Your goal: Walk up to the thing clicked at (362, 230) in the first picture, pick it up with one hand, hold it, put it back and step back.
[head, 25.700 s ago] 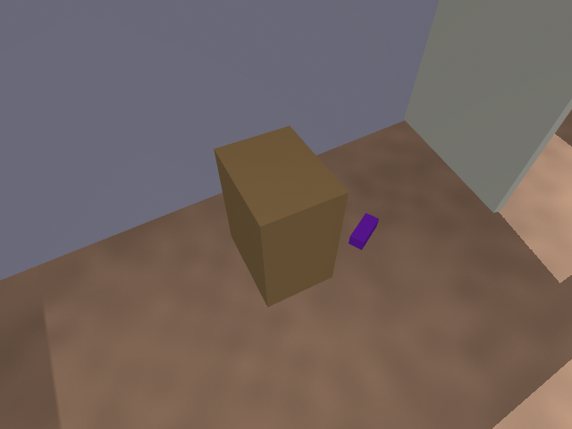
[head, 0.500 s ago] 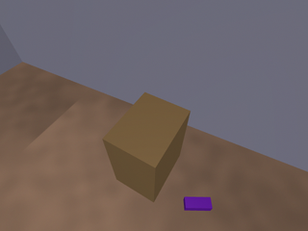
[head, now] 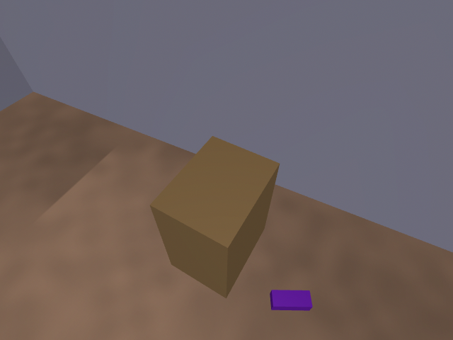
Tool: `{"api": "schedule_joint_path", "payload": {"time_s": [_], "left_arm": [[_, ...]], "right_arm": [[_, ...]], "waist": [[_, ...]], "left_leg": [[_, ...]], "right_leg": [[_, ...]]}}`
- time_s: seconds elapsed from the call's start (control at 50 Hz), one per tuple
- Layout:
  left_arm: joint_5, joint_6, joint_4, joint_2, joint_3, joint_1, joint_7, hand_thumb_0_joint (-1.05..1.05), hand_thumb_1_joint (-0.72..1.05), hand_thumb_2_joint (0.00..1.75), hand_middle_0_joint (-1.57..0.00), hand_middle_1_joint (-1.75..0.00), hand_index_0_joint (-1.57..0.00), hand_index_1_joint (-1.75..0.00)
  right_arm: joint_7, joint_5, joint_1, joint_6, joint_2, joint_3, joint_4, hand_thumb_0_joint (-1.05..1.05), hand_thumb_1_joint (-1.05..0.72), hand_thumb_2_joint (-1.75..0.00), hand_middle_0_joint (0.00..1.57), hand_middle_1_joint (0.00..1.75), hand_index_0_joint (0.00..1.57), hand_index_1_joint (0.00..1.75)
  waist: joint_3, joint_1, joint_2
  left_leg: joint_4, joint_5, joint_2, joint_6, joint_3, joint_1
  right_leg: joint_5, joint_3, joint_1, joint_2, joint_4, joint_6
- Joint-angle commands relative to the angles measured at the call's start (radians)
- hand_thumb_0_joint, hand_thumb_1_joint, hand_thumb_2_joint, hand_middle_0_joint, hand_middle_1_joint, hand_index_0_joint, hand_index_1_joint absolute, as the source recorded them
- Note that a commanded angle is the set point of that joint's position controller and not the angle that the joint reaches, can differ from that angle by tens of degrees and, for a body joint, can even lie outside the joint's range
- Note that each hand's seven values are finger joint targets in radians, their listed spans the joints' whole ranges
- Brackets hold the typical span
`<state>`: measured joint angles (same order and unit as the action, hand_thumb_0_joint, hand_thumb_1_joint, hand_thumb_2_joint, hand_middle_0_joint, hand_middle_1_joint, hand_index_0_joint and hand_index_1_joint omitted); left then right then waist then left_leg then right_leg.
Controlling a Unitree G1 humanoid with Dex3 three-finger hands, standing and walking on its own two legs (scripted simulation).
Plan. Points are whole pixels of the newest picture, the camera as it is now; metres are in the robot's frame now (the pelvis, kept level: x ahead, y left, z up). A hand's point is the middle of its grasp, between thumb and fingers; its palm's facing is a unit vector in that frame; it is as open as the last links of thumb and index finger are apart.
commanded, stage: stand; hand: right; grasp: from above
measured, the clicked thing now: (290, 300) +0.39 -0.26 -0.76
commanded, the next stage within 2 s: rise first in 0.14 s
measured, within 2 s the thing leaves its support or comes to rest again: neither
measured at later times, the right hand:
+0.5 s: hand out of the picture +0.14 -0.26 -0.17, palm faces -0.04 +0.93 -0.36, open 9.1 cm
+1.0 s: hand out of the picture +0.11 -0.28 -0.25, palm faces -0.24 +0.83 -0.51, open 14.1 cm
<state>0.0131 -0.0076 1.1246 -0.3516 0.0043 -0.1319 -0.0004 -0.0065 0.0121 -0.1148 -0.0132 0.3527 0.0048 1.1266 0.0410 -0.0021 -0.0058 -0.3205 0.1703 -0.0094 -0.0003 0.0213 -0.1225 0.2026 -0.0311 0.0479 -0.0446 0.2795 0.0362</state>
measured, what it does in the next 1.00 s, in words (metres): lowers itself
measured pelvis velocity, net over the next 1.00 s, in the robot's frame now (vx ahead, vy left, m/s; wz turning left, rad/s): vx -0.03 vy -0.02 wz -0.03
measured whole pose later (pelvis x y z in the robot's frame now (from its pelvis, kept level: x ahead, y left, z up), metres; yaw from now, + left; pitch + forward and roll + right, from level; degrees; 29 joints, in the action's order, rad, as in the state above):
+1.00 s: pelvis -0.03 -0.02 -0.11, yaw -2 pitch +20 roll +2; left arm 0.00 -0.13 0.56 -0.24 0.04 -0.18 0.00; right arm 0.03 0.36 -0.20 0.14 0.32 -0.10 0.53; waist -0.14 -0.03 0.00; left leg -1.17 0.50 -0.05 0.03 0.04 -1.01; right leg 0.58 0.02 0.98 -0.02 1.22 0.00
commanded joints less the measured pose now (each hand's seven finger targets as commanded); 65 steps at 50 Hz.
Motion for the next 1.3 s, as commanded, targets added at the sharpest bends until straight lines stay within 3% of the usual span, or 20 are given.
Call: {"api": "schedule_joint_path", "payload": {"time_s": [0.0, 0.22, 0.24, 0.26, 0.28, 0.3, 0.32, 0.34, 0.36, 0.42, 0.46, 0.56, 0.76, 0.84, 0.92, 1.02, 1.06, 1.12, 1.22, 1.28], "left_arm": [[-0.001, -0.021, -0.059, -0.211, 0.037, 0.036, -0.01, 0.0, 0.9, 0.9, -0.2, -0.3, -0.2, -0.3], [-0.002, -0.021, -0.057, -0.207, 0.036, 0.031, -0.009, 0.0, 0.89, 0.9, -0.2, -0.3, -0.2, -0.3], [-0.069, -0.069, -0.331, -0.034, -0.009, 0.03, -0.029, 0.0, 0.94, 0.91, -0.2, -0.3, -0.2, -0.3], [-0.072, -0.069, -0.282, -0.063, -0.004, -0.016, -0.038, 0.0, 0.91, 0.9, -0.2, -0.3, -0.2, -0.3], [-0.074, -0.059, -0.279, -0.103, 0.021, -0.054, -0.046, 0.0, 0.91, 0.9, -0.2, -0.3, -0.2, -0.3], [-0.064, -0.054, -0.296, -0.097, 0.031, -0.065, -0.044, 0.0, 0.91, 0.9, -0.2, -0.3, -0.2, -0.3], [-0.06, -0.056, -0.326, -0.089, 0.038, -0.067, -0.045, 0.0, 0.91, 0.9, -0.2, -0.3, -0.2, -0.3], [-0.044, -0.062, -0.35, -0.094, 0.06, -0.08, -0.045, 0.0, 0.9, 0.9, -0.2, -0.3, -0.2, -0.3], [-0.035, -0.063, -0.353, -0.083, 0.068, -0.114, -0.041, 0.0, 0.9, 0.9, -0.2, -0.3, -0.2, -0.3], [-0.036, -0.069, -0.436, -0.072, 0.081, -0.126, -0.031, 0.0, 0.91, 0.9, -0.2, -0.3, -0.2, -0.3], [-0.042, -0.067, -0.474, -0.068, 0.087, -0.11, -0.031, 0.0, 0.89, 0.9, -0.2, -0.3, -0.2, -0.3], [-0.038, -0.083, -0.547, -0.057, 0.087, -0.1, -0.019, 0.0, 0.89, 0.9, -0.2, -0.3, -0.2, -0.3], [-0.024, -0.128, -0.643, -0.041, 0.102, -0.096, -0.011, 0.0, 0.86, 0.89, -0.2, -0.3, -0.2, -0.3], [-0.024, -0.141, -0.67, -0.038, 0.101, -0.082, -0.011, 0.0, 0.87, 0.89, -0.2, -0.3, -0.2, -0.3], [-0.021, -0.165, -0.674, -0.039, 0.093, -0.066, -0.012, 0.0, 0.88, 0.9, -0.2, -0.3, -0.2, -0.3], [-0.018, -0.206, -0.671, -0.057, 0.095, -0.037, -0.001, 0.0, 0.86, 0.89, -0.2, -0.3, -0.2, -0.3], [-0.021, -0.217, -0.657, -0.07, 0.1, -0.032, 0.007, 0.0, 0.86, 0.89, -0.2, -0.3, -0.2, -0.3], [-0.026, -0.223, -0.64, -0.087, 0.107, -0.031, 0.012, 0.0, 0.89, 0.9, -0.2, -0.3, -0.2, -0.3], [-0.026, -0.205, -0.592, -0.099, 0.118, -0.04, 0.025, 0.0, 0.9, 0.9, -0.2, -0.3, -0.2, -0.3], [-0.024, -0.19, -0.571, -0.103, 0.13, -0.051, 0.032, 0.0, 0.91, 0.9, -0.2, -0.3, -0.2, -0.3]], "right_arm": [[0.017, -0.005, 0.041, -0.018, 0.212, -0.042, -0.055, 0.0, -0.9, -0.9, 0.2, 0.3, 0.2, 0.3], [0.015, -0.006, 0.037, -0.019, 0.213, -0.042, -0.056, 0.0, -0.84, -0.92, 0.21, 0.37, 0.2, 0.38], [0.031, -0.05, 0.388, -0.106, 0.024, -0.04, -0.407, 0.0, -0.76, -0.92, 0.23, 0.44, 0.2, 0.46], [0.035, -0.046, 0.478, -0.093, 0.099, -0.069, -0.335, 0.0, -0.68, -0.9, 0.23, 0.51, 0.2, 0.54], [0.039, -0.015, 0.252, -0.054, 0.215, -0.139, -0.148, 0.0, -0.6, -0.88, 0.24, 0.59, 0.22, 0.62], [0.023, 0.011, 0.226, -0.035, 0.217, -0.149, -0.086, 0.0, -0.52, -0.87, 0.23, 0.66, 0.22, 0.67], [0.008, 0.032, 0.317, -0.037, 0.243, -0.16, -0.115, 0.0, -0.44, -0.87, 0.21, 0.74, 0.22, 0.74], [-0.007, 0.065, 0.299, -0.045, 0.235, -0.172, -0.102, 0.0, -0.36, -0.88, 0.22, 0.78, 0.22, 0.78], [-0.014, 0.101, 0.166, -0.031, 0.225, -0.19, -0.05, 0.0, -0.28, -0.87, 0.2, 0.86, 0.22, 0.86], [-0.008, 0.136, 0.058, -0.005, 0.205, -0.211, -0.151, 0.0, -0.04, -0.87, 0.18, 0.96, 0.21, 0.93], [0.002, 0.144, 0.08, 0.037, 0.154, -0.179, -0.215, 0.0, 0.12, -0.85, 0.18, 0.98, 0.21, 0.95], [0.023, 0.18, 0.084, 0.096, 0.137, -0.182, -0.322, 0.0, 0.49, -0.94, 0.13, 1.04, 0.14, 1.03], [0.042, 0.282, -0.041, 0.105, 0.126, -0.189, -0.645, 0.0, 0.57, -1.02, 0.07, 1.07, 0.06, 1.09], [0.045, 0.298, -0.126, 0.139, 0.111, -0.177, -0.742, 0.0, 0.58, -1.02, 0.07, 1.07, 0.06, 1.08], [0.052, 0.352, 0.001, 0.14, 0.117, -0.151, -0.727, 0.0, 0.57, -1.0, 0.07, 1.07, 0.06, 1.07], [0.073, 0.464, 0.115, 0.057, 0.152, -0.151, -0.636, 0.0, 0.55, -1.01, 0.07, 1.06, 0.06, 1.07], [0.082, 0.506, 0.157, 0.016, 0.157, -0.127, -0.624, 0.0, 0.55, -1.01, 0.07, 1.07, 0.06, 1.07], [0.11, 0.569, 0.21, -0.033, 0.232, -0.164, -0.621, 0.0, 0.57, -1.01, 0.07, 1.08, 0.07, 1.08], [0.145, 0.669, 0.35, -0.066, 0.294, -0.175, -0.536, 0.0, 0.57, -1.0, 0.07, 1.08, 0.07, 1.08], [0.161, 0.731, 0.437, -0.087, 0.328, -0.18, -0.464, 0.0, 0.57, -1.01, 0.07, 1.06, 0.07, 1.06]], "waist": [[-0.059, 0.006, -0.006], [-0.059, 0.002, -0.001], [0.019, -0.113, -0.02], [-0.026, -0.076, 0.041], [-0.003, -0.039, 0.041], [-0.049, -0.039, 0.051], [-0.088, -0.03, 0.075], [-0.159, -0.025, 0.087], [-0.212, 0.002, 0.049], [-0.296, 0.04, -0.031], [-0.253, 0.01, -0.026], [-0.25, -0.013, 0.015], [-0.374, -0.008, -0.069], [-0.399, -0.018, -0.066], [-0.37, -0.065, -0.033], [-0.444, -0.057, -0.064], [-0.509, -0.053, -0.065], [-0.607, -0.026, -0.113], [-0.705, -0.027, -0.106], [-0.73, -0.029, -0.054]], "left_leg": [[0.029, -0.199, -0.123, -0.023, -0.094, 0.028], [0.035, -0.207, -0.128, -0.026, -0.101, 0.024], [-0.016, -0.091, -0.002, -0.004, -0.005, -0.171], [-0.015, -0.034, -0.007, 0.005, 0.0, -0.105], [-0.025, -0.001, 0.002, -0.003, 0.01, -0.109], [-0.058, -0.001, -0.004, -0.005, 0.006, -0.132], [-0.095, -0.025, -0.007, -0.004, 0.009, -0.136], [-0.138, -0.053, -0.011, -0.002, 0.003, -0.128], [-0.181, -0.096, -0.016, -0.007, 0.004, -0.125], [-0.241, -0.137, -0.009, -0.016, 0.004, -0.115], [-0.238, -0.116, 0.001, -0.018, 0.014, -0.174], [-0.351, -0.042, 0.011, -0.017, 0.028, -0.313], [-0.61, 0.037, 0.005, -0.024, 0.023, -0.56], [-0.672, 0.056, 0.004, -0.023, 0.027, -0.627], [-0.751, 0.113, 0.0, -0.019, 0.021, -0.756], [-0.931, 0.217, -0.007, -0.019, 0.013, -0.969], [-1.006, 0.214, -0.009, -0.021, 0.011, -1.028], [-1.108, 0.194, -0.014, -0.027, 0.007, -1.113], [-1.23, 0.161, -0.016, -0.032, 0.006, -1.216], [-1.265, 0.208, -0.013, -0.028, 0.004, -1.243]], "right_leg": [[-0.174, 0.081, 0.021, -0.108, -0.036, -0.042], [-0.163, 0.075, 0.012, -0.107, -0.033, -0.045], [-0.043, -0.027, 0.179, 0.05, 0.057, -0.049], [-0.012, -0.026, 0.179, 0.051, 0.072, -0.056], [-0.006, -0.027, 0.209, 0.049, 0.081, -0.052], [-0.011, -0.024, 0.247, 0.058, 0.133, -0.055], [-0.032, -0.018, 0.28, 0.057, 0.168, -0.059], [-0.043, -0.018, 0.284, 0.058, 0.204, -0.059], [-0.084, -0.016, 0.316, 0.067, 0.241, -0.054], [-0.144, -0.012, 0.337, 0.078, 0.283, -0.038], [-0.137, -0.001, 0.341, 0.071, 0.281, -0.034], [-0.088, 0.013, 0.443, 0.052, 0.404, -0.035], [-0.045, 0.046, 0.63, 0.034, 0.63, -0.021], [-0.033, 0.063, 0.68, 0.026, 0.684, -0.024], [0.061, 0.064, 0.813, 0.031, 0.791, -0.035], [0.19, 0.061, 1.002, 0.047, 0.958, -0.033], [0.196, 0.069, 1.056, 0.048, 1.017, -0.029], [0.162, 0.073, 1.093, 0.049, 1.093, -0.023], [0.128, 0.06, 1.242, 0.061, 1.244, -0.034], [0.202, 0.042, 1.365, 0.07, 1.322, -0.045]]}}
